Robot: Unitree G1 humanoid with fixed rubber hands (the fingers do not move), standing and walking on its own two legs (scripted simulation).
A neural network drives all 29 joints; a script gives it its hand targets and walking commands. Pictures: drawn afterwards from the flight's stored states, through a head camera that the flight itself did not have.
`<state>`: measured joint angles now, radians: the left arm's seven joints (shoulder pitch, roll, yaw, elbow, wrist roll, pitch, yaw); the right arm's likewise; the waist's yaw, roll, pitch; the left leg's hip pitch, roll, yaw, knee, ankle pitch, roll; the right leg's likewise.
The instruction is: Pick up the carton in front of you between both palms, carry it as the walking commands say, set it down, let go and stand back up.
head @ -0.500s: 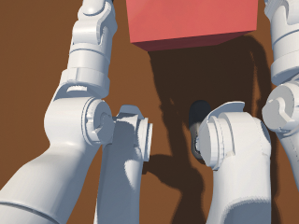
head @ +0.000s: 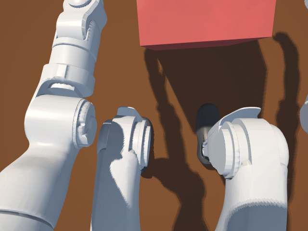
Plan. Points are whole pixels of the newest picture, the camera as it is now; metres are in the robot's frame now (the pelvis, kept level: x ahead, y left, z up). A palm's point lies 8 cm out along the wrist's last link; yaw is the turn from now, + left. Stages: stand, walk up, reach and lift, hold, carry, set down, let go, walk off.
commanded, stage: set down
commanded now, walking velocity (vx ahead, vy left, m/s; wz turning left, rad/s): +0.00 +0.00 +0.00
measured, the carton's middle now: out of the picture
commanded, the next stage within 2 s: let go in 0.94 s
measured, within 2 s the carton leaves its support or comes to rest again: neither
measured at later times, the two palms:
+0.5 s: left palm out of the picture +0.57 +0.12 +0.01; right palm out of the picture +0.55 -0.27 +0.01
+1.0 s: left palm out of the picture +0.56 +0.12 +0.16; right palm out of the picture +0.55 -0.28 +0.16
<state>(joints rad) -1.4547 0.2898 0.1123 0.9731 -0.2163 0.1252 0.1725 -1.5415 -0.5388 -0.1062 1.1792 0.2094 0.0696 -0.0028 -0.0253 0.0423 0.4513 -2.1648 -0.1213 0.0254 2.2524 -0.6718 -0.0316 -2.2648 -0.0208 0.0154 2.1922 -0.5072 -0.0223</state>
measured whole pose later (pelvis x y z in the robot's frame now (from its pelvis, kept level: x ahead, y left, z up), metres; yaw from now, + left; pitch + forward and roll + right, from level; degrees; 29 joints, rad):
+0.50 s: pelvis +0.01 -0.01 +0.12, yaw +0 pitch +45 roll +4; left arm -1.28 0.21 0.27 0.84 -0.08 0.21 0.16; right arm -1.36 -0.44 -0.24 1.00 0.04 0.18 0.02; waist -0.01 0.02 0.07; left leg -2.00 -0.09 0.00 1.80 -0.58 -0.03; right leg -2.10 0.02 0.03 1.76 -0.44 -0.02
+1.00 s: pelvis +0.04 -0.02 +0.26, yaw -1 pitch +46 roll +3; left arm -1.11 0.18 0.32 0.80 0.01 0.18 0.09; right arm -1.19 -0.36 -0.31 0.94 -0.04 0.17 0.06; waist -0.01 0.01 -0.04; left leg -1.60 -0.07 -0.04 1.21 -0.41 -0.03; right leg -1.68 0.03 0.04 1.19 -0.30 -0.02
